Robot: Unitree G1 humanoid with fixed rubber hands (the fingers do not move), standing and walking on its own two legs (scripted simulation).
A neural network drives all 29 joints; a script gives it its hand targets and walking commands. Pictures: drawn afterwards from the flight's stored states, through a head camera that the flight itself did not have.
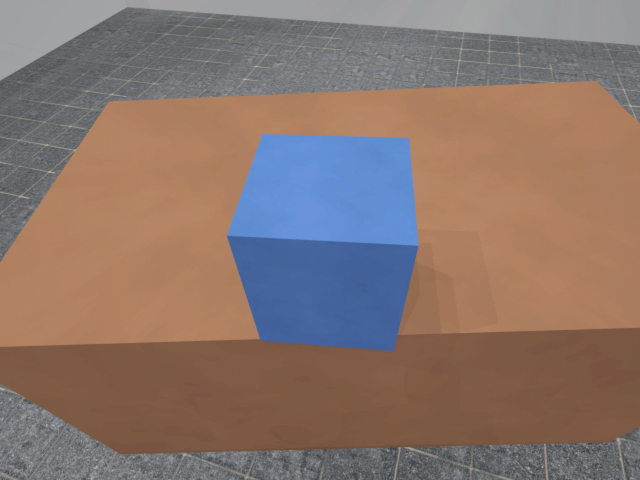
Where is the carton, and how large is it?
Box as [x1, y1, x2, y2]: [227, 134, 418, 350]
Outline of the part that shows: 262,134 227,234 260,339 269,341 393,350 418,245 408,138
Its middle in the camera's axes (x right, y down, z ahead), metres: +0.02 +0.01 +0.58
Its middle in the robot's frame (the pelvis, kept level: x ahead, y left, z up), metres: +0.44 +0.03 +0.03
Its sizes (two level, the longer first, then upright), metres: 0.210 0.200 0.250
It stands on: a pedestal, 0.69 m high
